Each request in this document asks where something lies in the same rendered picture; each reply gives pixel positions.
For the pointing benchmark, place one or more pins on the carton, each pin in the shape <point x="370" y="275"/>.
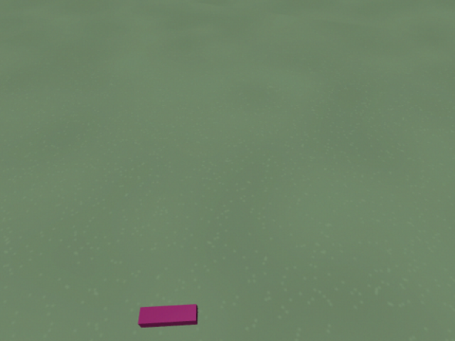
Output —
<point x="170" y="315"/>

